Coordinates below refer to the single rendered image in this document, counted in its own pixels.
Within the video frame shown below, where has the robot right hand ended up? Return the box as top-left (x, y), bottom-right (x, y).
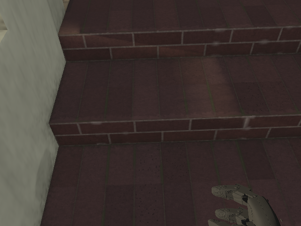
top-left (208, 184), bottom-right (282, 226)

